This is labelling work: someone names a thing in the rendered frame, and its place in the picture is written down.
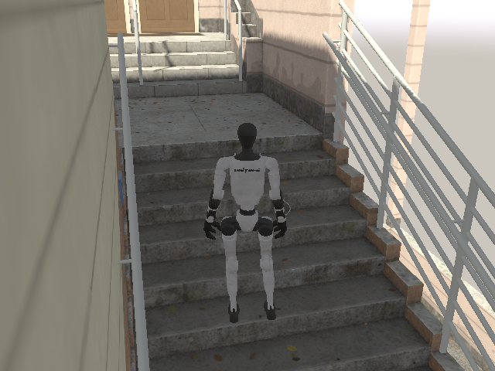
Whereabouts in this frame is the right robot upper arm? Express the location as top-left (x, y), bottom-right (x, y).
top-left (263, 156), bottom-right (281, 200)

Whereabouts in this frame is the robot right hand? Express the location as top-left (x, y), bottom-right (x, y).
top-left (273, 220), bottom-right (287, 239)

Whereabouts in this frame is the right robot forearm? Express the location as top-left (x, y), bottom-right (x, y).
top-left (272, 189), bottom-right (286, 223)

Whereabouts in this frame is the robot left hand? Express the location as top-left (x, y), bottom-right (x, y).
top-left (203, 220), bottom-right (221, 240)

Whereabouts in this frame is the humanoid robot head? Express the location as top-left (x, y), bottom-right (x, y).
top-left (234, 123), bottom-right (261, 161)

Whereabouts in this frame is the right robot shin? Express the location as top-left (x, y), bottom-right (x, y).
top-left (262, 257), bottom-right (275, 310)

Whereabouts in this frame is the left robot forearm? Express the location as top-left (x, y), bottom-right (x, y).
top-left (206, 189), bottom-right (220, 223)

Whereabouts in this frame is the left robot upper arm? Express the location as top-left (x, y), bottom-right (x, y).
top-left (212, 156), bottom-right (231, 200)

